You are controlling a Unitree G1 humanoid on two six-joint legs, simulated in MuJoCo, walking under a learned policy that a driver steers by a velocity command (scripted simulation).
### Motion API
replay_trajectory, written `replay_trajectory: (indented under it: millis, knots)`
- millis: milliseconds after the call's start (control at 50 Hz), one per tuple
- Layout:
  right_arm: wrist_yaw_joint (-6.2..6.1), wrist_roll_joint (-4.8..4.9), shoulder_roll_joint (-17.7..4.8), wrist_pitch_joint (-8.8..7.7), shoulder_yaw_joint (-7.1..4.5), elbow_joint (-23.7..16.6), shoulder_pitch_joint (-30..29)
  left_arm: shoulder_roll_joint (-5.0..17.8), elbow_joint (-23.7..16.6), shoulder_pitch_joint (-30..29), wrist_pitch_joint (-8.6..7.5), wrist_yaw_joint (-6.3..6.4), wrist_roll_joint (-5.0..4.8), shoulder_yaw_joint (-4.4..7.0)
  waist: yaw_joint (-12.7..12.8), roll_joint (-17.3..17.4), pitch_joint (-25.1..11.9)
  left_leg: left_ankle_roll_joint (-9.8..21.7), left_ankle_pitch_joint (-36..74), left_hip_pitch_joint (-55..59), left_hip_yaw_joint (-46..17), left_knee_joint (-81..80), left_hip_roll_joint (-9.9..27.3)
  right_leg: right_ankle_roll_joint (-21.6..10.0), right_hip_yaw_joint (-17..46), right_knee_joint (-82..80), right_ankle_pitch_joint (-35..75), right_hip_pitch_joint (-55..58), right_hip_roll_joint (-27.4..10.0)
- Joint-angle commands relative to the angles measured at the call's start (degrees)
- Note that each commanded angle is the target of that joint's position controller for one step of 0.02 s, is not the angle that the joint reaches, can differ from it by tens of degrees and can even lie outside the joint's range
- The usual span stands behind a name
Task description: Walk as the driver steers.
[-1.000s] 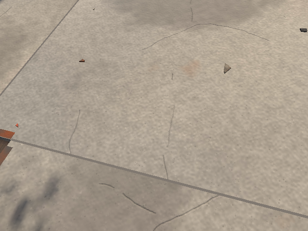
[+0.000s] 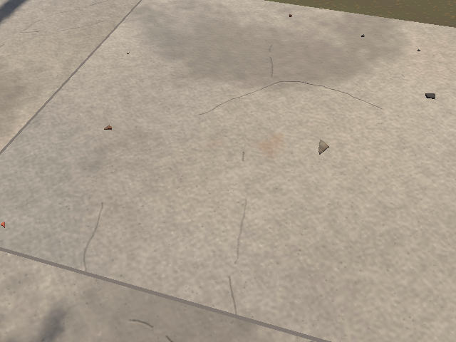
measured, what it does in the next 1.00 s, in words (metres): walks ahead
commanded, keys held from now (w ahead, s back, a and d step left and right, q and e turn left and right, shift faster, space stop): no key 0.56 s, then w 0.44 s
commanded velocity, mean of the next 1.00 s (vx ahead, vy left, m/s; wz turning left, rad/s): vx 0.12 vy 0.00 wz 0.00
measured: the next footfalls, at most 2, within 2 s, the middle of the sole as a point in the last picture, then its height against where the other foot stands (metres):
right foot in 1.34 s outside the picture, level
left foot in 1.90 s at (201, 261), level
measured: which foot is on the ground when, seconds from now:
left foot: down 0.00-1.00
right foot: down 0.00-0.88, up 0.90-1.00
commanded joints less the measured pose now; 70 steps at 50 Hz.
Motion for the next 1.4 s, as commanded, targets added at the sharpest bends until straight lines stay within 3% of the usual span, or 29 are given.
replay_trajectory:
  millis: [20, 560, 580, 620, 660, 680, 700, 760, 800, 840, 860, 880, 900, 920, 940, 960, 980, 1020, 1080, 1160, 1200, 1260, 1300, 1320, 1340, 1360, 1380, 1400]
  knots:
    - [-0.15, -0.01, -4.95, -0.27, -0.72, -0.3, 2.49, 4.25, -0.07, 4.26, -0.33, 0.19, 0.0, 0.53, -0.02, 0.11, 2.7, 0.89, 2.37, 1.35, -7.45, -4.04, 6.96, -2.07, 4.7, -4.69, 3.4, -5.75, -4.83]
    - [-0.37, -0.05, -1.68, -0.35, -0.3, 2.4, 5.74, 1.45, 0.79, 8.2, -1.05, 0.45, -0.02, 0.38, -0.1, 0.16, 3.42, 0.1, 4.02, 1.04, -6.55, -2.55, 7.06, -2.74, 5.34, -4.99, 4.73, -6.43, -4.68]
    - [-0.34, -0.09, -1.4, -0.29, -0.23, 2.55, 6.11, 1.27, 0.97, 8.91, -1.05, 0.41, 0.06, 0.36, 0.05, 0.09, 2.28, 0.14, 0.03, 1.41, -6.26, -2.66, 6.5, -2.91, 5.33, -5.69, 0.41, -6.05, -4.31]
    - [-0.2, -0.24, -2.08, -0.02, -0.64, 1.85, 5.56, 3.22, 0.79, 9.7, -0.71, 0.3, 0.23, 1.29, 0.52, -1.74, 3.64, 0.9, -11.4, -1.69, -4.24, 0.63, 3.76, -4.34, 6.55, -6.44, -13.63, -7.09, -3.66]
    - [0.4, -0.97, -1.81, 0.07, -0.96, 0.06, 3.48, 5.07, 0.36, 11.69, -0.2, 0.14, 0.14, 2.24, 2.15, -5.51, 7.61, 1.41, -20.56, -10.46, -0.96, 8.09, 0.63, -7.79, 13.46, -10.43, -28.81, -7.47, -7.35]
    - [0.84, -1.46, -0.39, -0.24, -0.74, -1.37, 1.63, 6.1, 0.73, 13.57, -0.15, 0.17, 0.06, 2.76, 3.04, -7.9, 9.7, 1.14, -18.8, -14.61, 1.86, 13.71, -0.13, -10.15, 18.75, -13.88, -33.4, -6.64, -11.61]
    - [1.24, -2.14, 0.24, -0.8, -0.61, -2.77, 0.02, 6.59, 0.8, 13.73, -0.33, 0.19, 0.12, 3.22, 3.24, -8.67, 11.9, 1.0, -15.52, -17.06, 3.15, 18.64, 2.02, -12.24, 22.58, -15.81, -33.17, -7.1, -15.66]
    - [2.2, -1.84, -1.41, -2.73, -1.38, -5.72, -1.83, 6.99, 0.07, 12.91, -1.7, -0.25, 1.0, 3.88, 2.47, -6.15, 12.14, 1.36, -15.97, -22.26, 2.17, 22.21, 5.48, -13.71, 22.54, -15.42, -22.76, -3.29, -17.41]
    - [2.69, -1.05, -1.5, -3.81, -1.8, -6.7, -1.54, 6.82, -0.47, 11.65, -2.59, -0.51, 0.76, 4.07, 1.43, -5.53, 10.91, 1.51, -14.41, -17.28, 3.54, 16.68, 4.82, -12.37, 17.9, -12.95, -15.81, -3.62, -15.0]
    - [2.88, -0.35, -0.52, -4.36, -2.24, -4.62, 6.21, 7.02, -1.44, 8.39, -3.01, -0.72, 0.12, 4.22, -2.92, -4.35, 8.79, 1.84, -8.28, -0.54, 6.55, 7.42, 1.62, -10.43, 11.83, -7.3, -10.92, -12.03, -11.22]
    - [2.56, -0.31, -1.51, -4.53, -3.04, -2.12, 13.44, 6.33, -1.99, 7.51, -3.45, -0.95, 0.26, 3.99, -5.75, -1.44, 6.27, 2.04, -8.29, 11.06, 5.34, 4.57, 0.5, -9.09, 8.31, -0.23, -5.92, -17.83, -8.28]
    - [1.78, -1.08, -6.13, -5.01, -4.45, -0.74, 21.48, 3.15, -3.88, 5.42, -4.17, -1.61, 0.14, 2.99, -9.33, 10.36, 3.3, 4.49, -19.05, 19.58, -12.36, -5.66, 12.04, -6.22, 0.2, 18.22, -3.31, -25.4, -1.66]
    - [1.73, -0.68, -11.3, -4.3, -5.71, 1.5, 28.98, 1.88, -6.24, 5.88, -4.55, -2.22, 0.5, 2.89, -9.5, 21.06, 0.38, 9.98, -27.26, 23.9, -35.35, -13.97, 23.44, -4.77, -3.42, 35.38, -15.29, -35.36, 4.28]
    - [1.5, -0.97, -7.84, -3.7, -4.72, 0.16, 22.8, 4.87, -6.86, 2.57, -4.29, -2.57, 1.92, 3.6, -5.82, 9.72, 4.79, 10.3, -29.17, 17.87, -34.5, -13.6, 23.93, -5.79, 1.44, 43.89, -13.31, -38.06, -0.04]
    - [1.72, -1.06, -6.7, -3.92, -4.27, -2.27, 16.43, 3.49, -7.47, 0.78, -4.57, -3.13, 1.68, 3.38, -3.6, 4.16, 7.26, 9.71, -25.34, 12.76, -29.2, -13.53, 22.39, -6.15, 2.81, 45.15, -6.82, -38.11, -2.29]
    - [1.8, -1.11, -6.1, -4.35, -3.95, -3.62, 12.6, 2.5, -7.29, 0.76, -4.97, -3.54, 1.06, 3.21, -1.71, 1.94, 7.05, 8.79, -18.3, 10.05, -23.74, -14.43, 20.12, -5.87, 3.12, 43.74, -1.88, -35.89, -3.7]
    - [1.71, -0.8, -4.54, -4.86, -3.33, -4.11, 11.24, 2.8, -7.09, 0.94, -4.85, -3.8, 1.14, 3.52, -0.5, 1.11, 6.26, 7.56, -11.94, 9.37, -18.91, -15.07, 17.74, -5.38, 2.65, 41.98, 0.71, -34.11, -4.36]
    - [1.38, -0.67, -3.25, -5.8, -2.58, -3.14, 12.98, 2.93, -6.98, 1.76, -3.9, -4.07, 1.35, 3.76, 0.47, 3.43, 4.81, 7.2, 0.37, 10.32, -13.04, -14.59, 15.76, -4.09, 0.93, 40.31, 2.61, -32.92, -4.16]
    - [1.05, -0.56, -3.42, -6.3, -2.0, -1.53, 17.27, 2.99, -8.93, -3.36, -2.9, -4.19, 1.15, 4.0, 0.26, 4.07, 4.79, 7.19, 16.1, 12.84, -7.19, -13.21, 14.43, -2.91, -1.6, 37.35, 4.93, -36.78, -3.33]
    - [1.01, -0.7, -3.23, -6.45, -1.32, -1.55, 18.0, 1.88, -13.79, -15.47, -2.76, -4.37, 0.58, 3.14, -1.24, 5.04, 7.06, 7.06, 24.0, 9.83, -2.78, -13.92, 12.44, -2.38, -4.88, 23.27, 10.2, -34.51, -1.49]
    - [0.8, -0.63, -3.91, -6.64, -1.34, -1.25, 18.72, 1.83, -15.17, -18.8, -2.78, -4.36, 0.18, 2.79, -1.76, 5.93, 7.39, 6.94, 27.46, 9.59, -1.68, -14.09, 12.6, -3.21, -6.42, 16.45, 12.3, -30.33, -0.21]
    - [0.57, -0.72, -5.46, -6.98, -1.68, -1.04, 17.69, 3.84, -15.69, -17.37, -3.04, -3.72, 0.06, 3.37, 0.27, 6.16, 5.54, 6.54, 41.61, 13.12, -0.43, -9.87, 14.34, -6.31, -6.92, 12.07, 11.68, -23.49, 1.76]
    - [0.37, -1.01, -6.94, -6.89, -2.21, -1.24, 16.01, 6.09, -12.97, -7.88, -3.68, -2.94, 0.06, 4.6, 4.59, 6.3, 0.07, 5.72, 53.89, 16.17, 0.77, 2.05, 14.51, -8.59, -6.74, 11.05, 8.27, -14.21, 4.4]
    - [0.43, -0.85, -7.53, -6.54, -2.44, -1.44, 14.93, 7.05, -9.97, 0.86, -4.12, -2.53, 0.18, 5.39, 8.23, 5.41, -4.17, 5.08, 51.76, 14.53, 1.68, 12.63, 13.46, -9.62, -6.57, 6.97, 9.81, -4.82, 4.98]
    - [0.79, -0.53, -6.7, -6.41, -2.23, -2.03, 15.11, 9.91, -7.71, 9.14, -4.45, -2.0, 1.3, 6.51, 11.05, 3.08, -8.65, 4.66, 37.19, 5.48, 2.61, 26.67, 11.31, -11.42, 0.29, 5.27, 4.53, 7.66, -1.55]
    - [1.54, 0.72, -0.47, -6.13, -1.23, -3.53, 19.54, 15.12, -7.68, 13.72, -4.43, -1.95, 2.53, 7.81, 8.54, -7.65, -15.11, 2.89, -1.35, -11.56, 5.21, 49.8, 2.58, -17.67, 26.36, 1.5, -5.25, 20.49, -18.65]
    - [2.0, 0.42, -3.17, -5.82, -2.37, -3.62, 19.9, 14.58, -7.89, 9.06, -3.71, -2.79, 0.78, 7.76, 6.29, -7.72, -16.11, 3.39, -18.19, -21.0, -1.84, 59.73, -1.33, -21.37, 44.01, -8.44, -11.11, 19.71, -22.13]
    - [1.99, -0.35, -5.02, -5.63, -2.88, -5.65, 13.69, 11.49, -9.11, 1.69, -3.75, -2.98, -0.26, 6.86, 3.4, -3.69, -6.29, 4.1, -12.76, -25.24, -3.07, 59.06, 3.21, -18.99, 35.67, -10.34, -16.54, 11.16, -20.45]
